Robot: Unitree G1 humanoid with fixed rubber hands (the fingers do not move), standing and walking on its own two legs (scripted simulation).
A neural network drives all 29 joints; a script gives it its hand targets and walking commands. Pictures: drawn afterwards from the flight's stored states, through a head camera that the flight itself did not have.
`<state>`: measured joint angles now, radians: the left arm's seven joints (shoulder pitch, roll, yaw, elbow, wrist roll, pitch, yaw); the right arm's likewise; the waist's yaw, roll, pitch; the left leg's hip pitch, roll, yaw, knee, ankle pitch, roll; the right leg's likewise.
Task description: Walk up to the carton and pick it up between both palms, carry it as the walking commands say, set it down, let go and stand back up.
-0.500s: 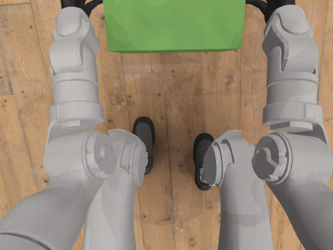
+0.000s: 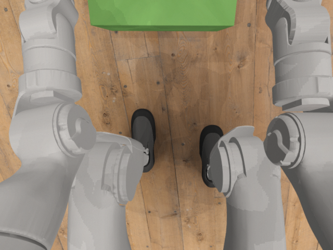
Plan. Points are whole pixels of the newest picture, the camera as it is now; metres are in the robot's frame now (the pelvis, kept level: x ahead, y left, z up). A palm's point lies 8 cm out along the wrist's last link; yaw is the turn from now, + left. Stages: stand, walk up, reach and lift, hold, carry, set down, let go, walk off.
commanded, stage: set down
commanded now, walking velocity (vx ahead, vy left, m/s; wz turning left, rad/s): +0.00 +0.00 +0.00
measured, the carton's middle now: out of the picture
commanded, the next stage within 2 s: none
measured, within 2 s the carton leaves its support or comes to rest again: rests again in 0.46 s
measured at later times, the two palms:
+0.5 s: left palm out of the picture +0.55 +0.20 -0.20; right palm out of the picture +0.54 -0.15 -0.21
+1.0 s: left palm out of the picture +0.55 +0.20 -0.21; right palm out of the picture +0.54 -0.15 -0.22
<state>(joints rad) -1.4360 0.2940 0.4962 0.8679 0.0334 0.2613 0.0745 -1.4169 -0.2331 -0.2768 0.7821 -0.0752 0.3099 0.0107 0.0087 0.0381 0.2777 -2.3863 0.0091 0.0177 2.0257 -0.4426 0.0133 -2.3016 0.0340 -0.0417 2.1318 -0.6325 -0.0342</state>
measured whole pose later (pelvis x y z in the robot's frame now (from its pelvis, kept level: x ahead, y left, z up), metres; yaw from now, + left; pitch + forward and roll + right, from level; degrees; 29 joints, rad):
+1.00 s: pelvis +0.00 +0.00 -0.02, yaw +0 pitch +40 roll +0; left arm -1.49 0.35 0.45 1.05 0.00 0.19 0.06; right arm -1.47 -0.29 -0.22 0.91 -0.03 0.25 0.05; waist 0.01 0.04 0.40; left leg -2.34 0.01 0.02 2.11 -0.47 0.02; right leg -2.25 0.03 -0.04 2.22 -0.67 -0.04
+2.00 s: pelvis +0.00 +0.00 -0.02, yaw +0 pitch +36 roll +1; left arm -1.55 0.39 0.44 1.16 -0.01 0.11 0.04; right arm -1.54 -0.33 -0.19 1.01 -0.02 0.16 0.07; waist 0.01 0.04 0.50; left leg -2.30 0.01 0.02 2.15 -0.48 0.01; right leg -2.21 0.03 -0.04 2.26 -0.68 -0.04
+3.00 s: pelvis -0.02 +0.00 +0.01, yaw +0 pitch +29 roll +1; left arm -1.50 0.42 0.29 1.07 -0.20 0.19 0.14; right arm -1.59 -0.47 -0.04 1.05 0.18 0.25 -0.03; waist 0.04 0.01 0.49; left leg -2.08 0.01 0.03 2.06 -0.48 0.01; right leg -2.00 0.03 -0.03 2.18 -0.67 -0.04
